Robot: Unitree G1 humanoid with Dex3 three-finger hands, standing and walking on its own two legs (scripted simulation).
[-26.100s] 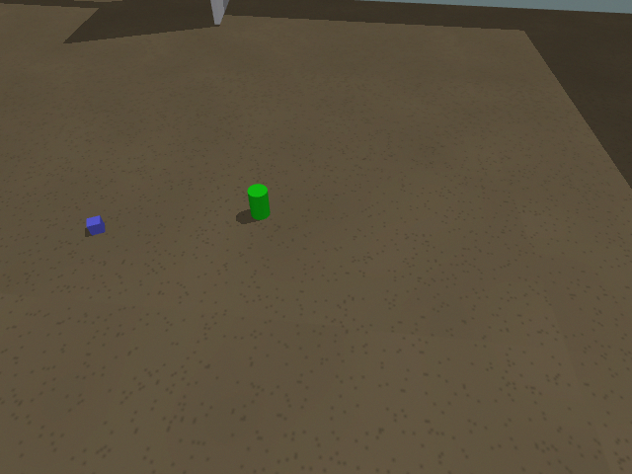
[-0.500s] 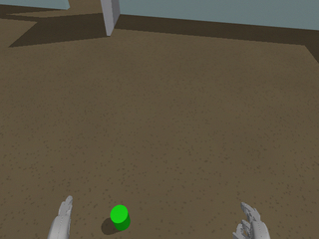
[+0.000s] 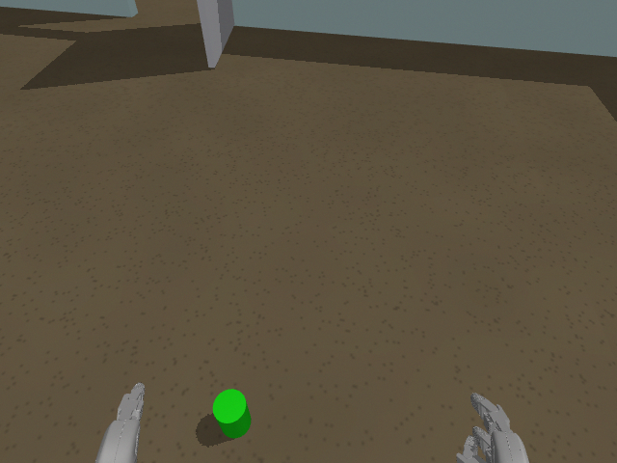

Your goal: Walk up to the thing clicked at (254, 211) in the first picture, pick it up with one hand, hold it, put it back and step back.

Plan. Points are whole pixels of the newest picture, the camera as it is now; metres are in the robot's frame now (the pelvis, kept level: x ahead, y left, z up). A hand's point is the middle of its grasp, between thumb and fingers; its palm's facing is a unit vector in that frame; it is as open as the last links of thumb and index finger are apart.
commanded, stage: home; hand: left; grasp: from the side
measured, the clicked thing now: (232, 414) +0.40 +0.21 -0.65
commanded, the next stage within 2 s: stand in 1.12 s
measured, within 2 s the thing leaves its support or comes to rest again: neither
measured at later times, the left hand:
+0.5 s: hand out of the picture +0.16 +0.18 -0.05, palm faces +0.10 -0.95 -0.28, open 17.4 cm
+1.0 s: hand (173, 453) +0.17 +0.18 -0.05, palm faces +0.10 -0.95 -0.28, open 17.5 cm
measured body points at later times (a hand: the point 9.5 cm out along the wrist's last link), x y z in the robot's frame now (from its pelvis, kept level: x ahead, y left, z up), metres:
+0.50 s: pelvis -0.01 +0.00 +0.00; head +0.01 +0.00 +0.45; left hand +0.15 +0.23 -0.03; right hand +0.16 -0.24 -0.07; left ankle +0.03 +0.13 -0.69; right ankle +0.01 -0.13 -0.69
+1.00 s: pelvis +0.00 +0.00 +0.00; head +0.02 +0.00 +0.45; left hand +0.16 +0.23 -0.03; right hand +0.16 -0.24 -0.07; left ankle +0.03 +0.13 -0.69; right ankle +0.01 -0.13 -0.69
